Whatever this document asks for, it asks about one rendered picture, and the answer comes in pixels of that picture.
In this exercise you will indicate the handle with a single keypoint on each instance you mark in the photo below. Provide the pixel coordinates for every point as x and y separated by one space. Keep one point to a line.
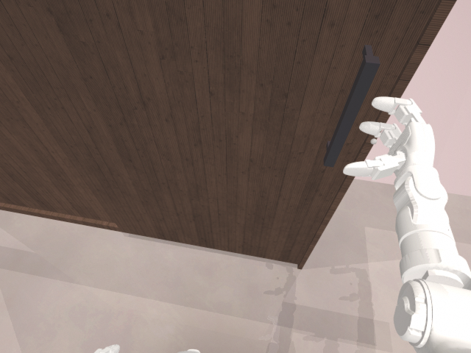
363 80

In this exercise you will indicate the robot right upper arm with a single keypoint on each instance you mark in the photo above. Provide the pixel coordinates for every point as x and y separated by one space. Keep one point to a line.
434 317

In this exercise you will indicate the robot right forearm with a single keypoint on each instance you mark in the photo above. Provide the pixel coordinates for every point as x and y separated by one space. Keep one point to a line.
425 238

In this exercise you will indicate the robot right hand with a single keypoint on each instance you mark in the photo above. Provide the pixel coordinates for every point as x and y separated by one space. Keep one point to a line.
416 143

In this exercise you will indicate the wardrobe door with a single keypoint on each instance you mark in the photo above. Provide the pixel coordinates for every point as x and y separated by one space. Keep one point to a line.
205 122
35 170

